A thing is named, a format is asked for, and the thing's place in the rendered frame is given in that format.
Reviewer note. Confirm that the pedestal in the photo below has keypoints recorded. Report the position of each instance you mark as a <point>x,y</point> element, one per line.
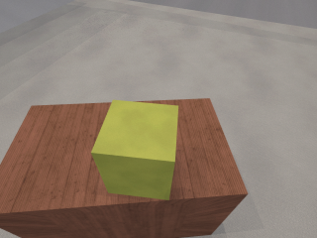
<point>50,186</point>

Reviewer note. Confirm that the carton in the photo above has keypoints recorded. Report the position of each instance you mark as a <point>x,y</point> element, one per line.
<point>135,149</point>

